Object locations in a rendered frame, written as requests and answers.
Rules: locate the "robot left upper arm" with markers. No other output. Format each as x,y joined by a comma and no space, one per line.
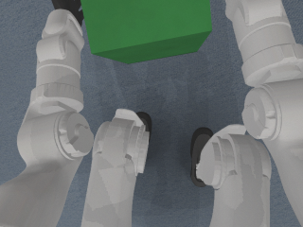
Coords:
53,146

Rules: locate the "robot right upper arm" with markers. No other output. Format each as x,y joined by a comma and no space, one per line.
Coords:
273,112

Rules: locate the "left robot forearm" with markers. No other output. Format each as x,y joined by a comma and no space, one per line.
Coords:
58,67

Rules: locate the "right robot thigh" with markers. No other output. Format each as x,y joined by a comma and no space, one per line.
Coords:
233,167

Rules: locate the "right robot forearm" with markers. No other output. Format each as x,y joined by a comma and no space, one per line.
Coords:
264,37

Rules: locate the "robot left hand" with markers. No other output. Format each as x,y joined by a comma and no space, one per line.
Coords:
72,5

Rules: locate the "robot thigh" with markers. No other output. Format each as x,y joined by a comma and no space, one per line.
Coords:
110,189
233,167

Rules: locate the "carton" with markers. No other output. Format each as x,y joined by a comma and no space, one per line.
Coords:
133,31

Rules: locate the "left robot thigh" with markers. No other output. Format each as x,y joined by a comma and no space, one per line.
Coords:
110,189

